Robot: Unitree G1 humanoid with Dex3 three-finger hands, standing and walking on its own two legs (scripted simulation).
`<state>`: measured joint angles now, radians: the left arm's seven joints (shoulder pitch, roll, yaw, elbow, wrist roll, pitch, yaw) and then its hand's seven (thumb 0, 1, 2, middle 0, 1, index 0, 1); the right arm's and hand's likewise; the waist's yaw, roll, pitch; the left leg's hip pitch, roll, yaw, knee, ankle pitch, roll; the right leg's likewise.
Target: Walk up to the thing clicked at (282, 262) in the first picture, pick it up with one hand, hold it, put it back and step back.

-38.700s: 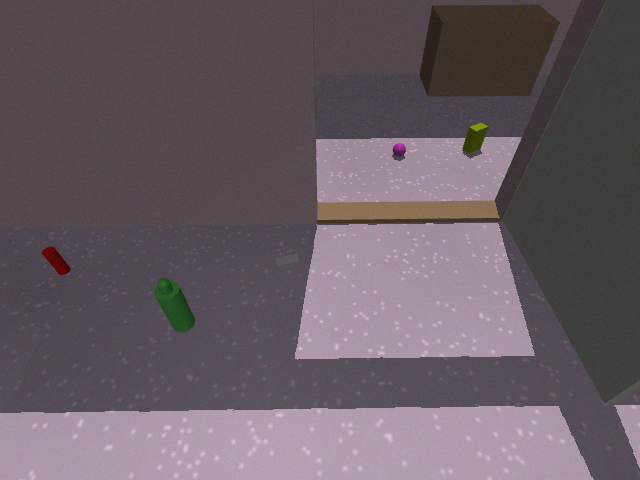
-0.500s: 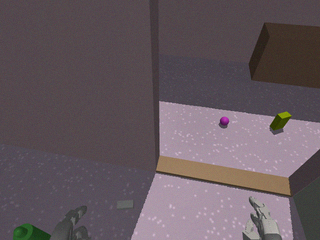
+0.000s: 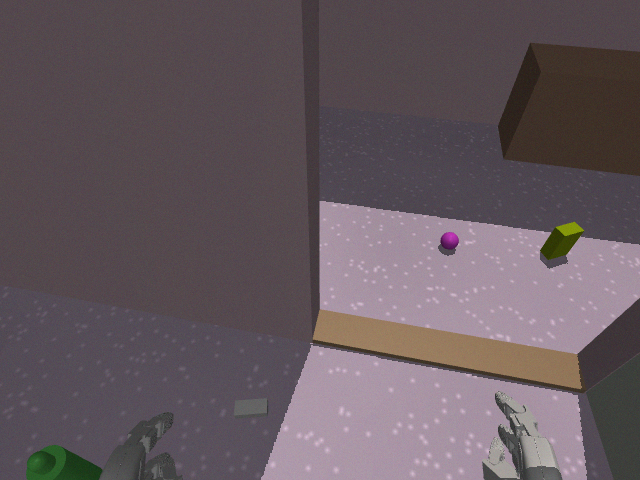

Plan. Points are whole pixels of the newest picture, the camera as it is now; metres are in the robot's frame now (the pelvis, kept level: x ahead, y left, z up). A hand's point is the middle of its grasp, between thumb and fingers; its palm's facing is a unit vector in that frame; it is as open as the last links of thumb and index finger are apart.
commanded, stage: home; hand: left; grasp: from above
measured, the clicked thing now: (251, 408) +0.46 +0.21 -0.70
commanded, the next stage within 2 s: stand in 0.04 s
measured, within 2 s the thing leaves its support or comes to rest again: neither
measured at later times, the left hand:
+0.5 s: hand out of the picture +0.08 +0.24 -0.11, palm faces +0.03 -0.94 -0.34, open 7.4 cm
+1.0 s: hand out of the picture +0.04 +0.24 -0.09, palm faces +0.06 -0.94 -0.34, open 7.4 cm
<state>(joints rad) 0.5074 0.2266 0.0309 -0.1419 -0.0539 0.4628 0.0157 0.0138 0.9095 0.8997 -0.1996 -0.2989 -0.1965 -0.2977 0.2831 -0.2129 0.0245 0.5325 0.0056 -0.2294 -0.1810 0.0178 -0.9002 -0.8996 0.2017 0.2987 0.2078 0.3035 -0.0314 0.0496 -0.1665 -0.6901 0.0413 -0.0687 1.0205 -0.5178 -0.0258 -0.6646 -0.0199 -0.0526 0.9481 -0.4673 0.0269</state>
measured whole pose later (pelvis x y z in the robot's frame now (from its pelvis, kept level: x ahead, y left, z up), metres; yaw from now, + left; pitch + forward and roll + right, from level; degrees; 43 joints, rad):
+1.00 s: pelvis -0.01 -0.01 +0.06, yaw +1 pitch -4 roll +0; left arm 0.16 0.29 0.04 1.12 0.03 0.01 0.02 0.01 0.91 0.90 -0.20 -0.30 -0.20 -0.30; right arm 0.15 -0.29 -0.03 1.09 -0.03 0.00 -0.03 0.01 -0.90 -0.90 0.20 0.30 0.21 0.30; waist 0.03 0.02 0.06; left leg -0.12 0.02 -0.04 0.41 -0.22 -0.02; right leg -0.12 -0.05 -0.05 0.40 -0.21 0.03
